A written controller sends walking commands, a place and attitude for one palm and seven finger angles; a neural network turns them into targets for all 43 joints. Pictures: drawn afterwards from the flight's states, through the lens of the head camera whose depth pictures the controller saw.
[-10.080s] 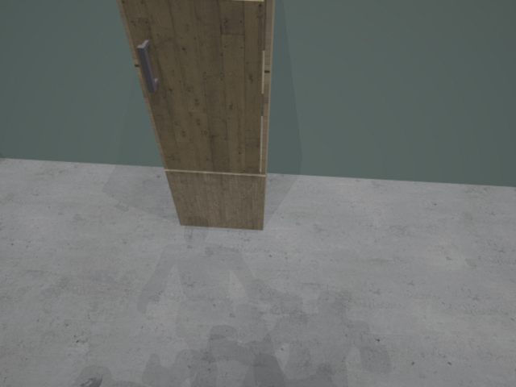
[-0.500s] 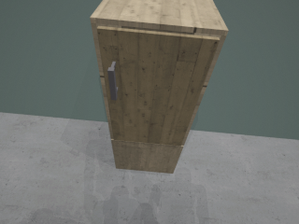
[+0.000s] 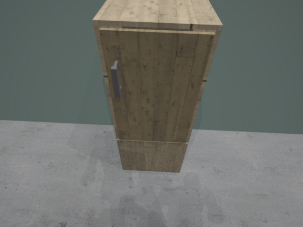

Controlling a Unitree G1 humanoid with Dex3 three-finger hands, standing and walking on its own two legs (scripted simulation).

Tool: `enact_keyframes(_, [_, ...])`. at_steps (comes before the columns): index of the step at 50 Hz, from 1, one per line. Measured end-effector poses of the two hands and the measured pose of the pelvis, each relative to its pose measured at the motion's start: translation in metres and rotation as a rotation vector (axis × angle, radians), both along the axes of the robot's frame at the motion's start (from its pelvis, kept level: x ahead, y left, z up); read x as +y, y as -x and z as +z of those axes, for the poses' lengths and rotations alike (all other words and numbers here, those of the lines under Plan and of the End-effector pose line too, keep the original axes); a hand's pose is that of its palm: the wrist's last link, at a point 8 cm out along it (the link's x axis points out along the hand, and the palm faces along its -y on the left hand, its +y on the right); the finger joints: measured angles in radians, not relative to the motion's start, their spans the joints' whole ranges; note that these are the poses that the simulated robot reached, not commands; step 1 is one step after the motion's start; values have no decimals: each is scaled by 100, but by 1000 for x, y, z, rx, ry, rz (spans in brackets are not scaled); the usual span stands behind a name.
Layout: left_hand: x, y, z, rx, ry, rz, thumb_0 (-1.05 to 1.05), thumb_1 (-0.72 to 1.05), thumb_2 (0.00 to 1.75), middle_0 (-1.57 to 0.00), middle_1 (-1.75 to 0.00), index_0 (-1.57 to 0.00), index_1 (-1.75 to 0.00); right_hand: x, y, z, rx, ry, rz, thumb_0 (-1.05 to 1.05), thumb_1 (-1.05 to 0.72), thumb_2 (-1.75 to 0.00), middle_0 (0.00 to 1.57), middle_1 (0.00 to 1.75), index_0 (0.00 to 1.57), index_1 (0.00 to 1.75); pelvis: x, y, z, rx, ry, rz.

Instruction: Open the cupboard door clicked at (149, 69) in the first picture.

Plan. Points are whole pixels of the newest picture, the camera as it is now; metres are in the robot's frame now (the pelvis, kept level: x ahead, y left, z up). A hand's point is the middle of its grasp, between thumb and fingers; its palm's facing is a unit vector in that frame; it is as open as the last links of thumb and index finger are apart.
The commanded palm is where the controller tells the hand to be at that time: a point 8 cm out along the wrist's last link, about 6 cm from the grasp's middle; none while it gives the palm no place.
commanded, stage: come to a stop and stand still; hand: left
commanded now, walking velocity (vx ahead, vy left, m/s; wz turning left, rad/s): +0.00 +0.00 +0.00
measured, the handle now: (117, 79) +0.59 +0.16 +0.07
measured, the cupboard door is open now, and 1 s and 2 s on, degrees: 0 0 0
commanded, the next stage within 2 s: look again from close up in 0.38 s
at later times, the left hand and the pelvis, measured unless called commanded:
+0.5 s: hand out of the picture +0.01 +0.25 -0.16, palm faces -0.03 -0.96 -0.27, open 7.4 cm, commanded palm none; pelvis -0.02 +0.02 +0.01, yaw +0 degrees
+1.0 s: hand out of the picture +0.01 +0.23 -0.16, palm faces -0.01 -0.97 -0.25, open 7.4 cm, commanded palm none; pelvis -0.01 +0.02 +0.02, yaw +0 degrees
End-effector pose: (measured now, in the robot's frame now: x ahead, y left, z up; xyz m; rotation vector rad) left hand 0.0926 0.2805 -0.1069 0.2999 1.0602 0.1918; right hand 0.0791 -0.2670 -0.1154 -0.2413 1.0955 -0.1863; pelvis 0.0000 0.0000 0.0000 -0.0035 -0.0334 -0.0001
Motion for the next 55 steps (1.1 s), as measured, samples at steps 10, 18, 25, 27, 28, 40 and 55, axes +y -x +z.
enact_keyframes(10, [10, 10, 1, 2, 25, -36, 1, 91, 90, -20, -30, -20, -30, -2, 13, 14, 0, 39, 26, 1, -90, -89, 20, 30, 20, 30, 11, 17, 5, -4, 9, 5])
enact_keyframes(18, [13, 50, -11, 122, 48, -5, 1, 90, 90, -20, -30, -20, -30, 3, 35, 13, 76, 39, 15, 1, -90, -89, 20, 30, 20, 30, 17, 21, 9, 1, 10, 5])
enact_keyframes(25, [13, 84, -17, 223, 60, 33, 1, 91, 90, -20, -30, -20, -30, 11, 47, 8, 134, 22, 2, 1, -90, -89, 20, 30, 20, 30, 20, 20, 11, 0, 10, 6])
enact_keyframes(27, [12, 91, -18, 244, 63, 42, 1, 91, 90, -20, -30, -20, -30, 13, 48, 7, 145, 15, 0, 1, -90, -89, 20, 30, 20, 30, 20, 20, 12, 0, 9, 7])
enact_keyframes(28, [12, 94, -18, 252, 64, 46, 1, 91, 90, -20, -30, -20, -30, 14, 48, 6, 149, 12, -1, 1, -90, -89, 20, 30, 20, 30, 20, 20, 12, 0, 9, 7])
enact_keyframes(40, [4, 101, -16, 272, 68, 67, 1, 91, 90, -20, -30, -20, -30, 23, 41, 1, 150, -21, -5, 1, -90, -89, 20, 30, 20, 30, 19, 17, 14, -5, 4, 7])
enact_keyframes(55, [-14, 80, -17, 238, 91, 50, 0, 91, 90, -20, -30, -20, -30, 26, 47, -2, 173, -43, -26, 0, -90, -89, 20, 30, 20, 30, 14, 10, 16, -3, 1, 2])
